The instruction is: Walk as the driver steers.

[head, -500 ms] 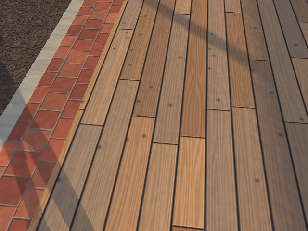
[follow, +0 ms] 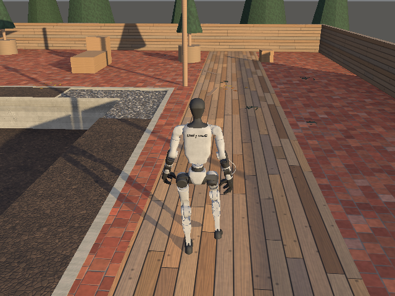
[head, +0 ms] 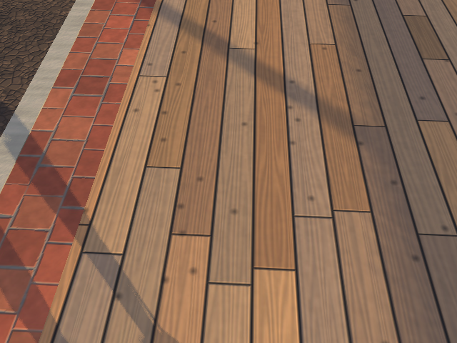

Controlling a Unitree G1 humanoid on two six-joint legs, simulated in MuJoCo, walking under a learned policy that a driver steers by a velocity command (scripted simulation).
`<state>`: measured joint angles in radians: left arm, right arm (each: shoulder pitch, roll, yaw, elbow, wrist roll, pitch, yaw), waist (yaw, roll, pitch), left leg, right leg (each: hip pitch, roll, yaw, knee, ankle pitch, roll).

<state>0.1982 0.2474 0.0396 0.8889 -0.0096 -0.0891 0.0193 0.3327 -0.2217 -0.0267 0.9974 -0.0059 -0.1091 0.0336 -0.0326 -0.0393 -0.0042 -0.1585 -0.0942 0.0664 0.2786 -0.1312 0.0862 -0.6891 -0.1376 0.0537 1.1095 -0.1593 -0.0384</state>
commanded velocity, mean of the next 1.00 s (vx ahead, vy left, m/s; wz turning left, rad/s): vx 0.50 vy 0.00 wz -0.09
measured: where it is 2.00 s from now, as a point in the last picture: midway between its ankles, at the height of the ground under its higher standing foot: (283, 205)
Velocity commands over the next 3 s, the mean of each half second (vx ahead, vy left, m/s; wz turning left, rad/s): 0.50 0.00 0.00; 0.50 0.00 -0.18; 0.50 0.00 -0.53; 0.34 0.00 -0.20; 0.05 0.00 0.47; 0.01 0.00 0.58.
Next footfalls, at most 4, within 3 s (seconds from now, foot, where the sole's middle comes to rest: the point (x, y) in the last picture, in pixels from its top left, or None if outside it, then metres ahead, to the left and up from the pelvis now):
0.30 right None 0.34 -0.17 -0.78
0.86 left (204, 303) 0.65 0.08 -0.78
1.42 right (294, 239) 0.88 -0.23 -0.78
1.88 left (273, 168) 1.21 -0.19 -0.78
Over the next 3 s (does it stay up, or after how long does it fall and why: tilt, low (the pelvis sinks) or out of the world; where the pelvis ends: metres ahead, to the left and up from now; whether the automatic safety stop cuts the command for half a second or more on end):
stays up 1.06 -0.21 0.00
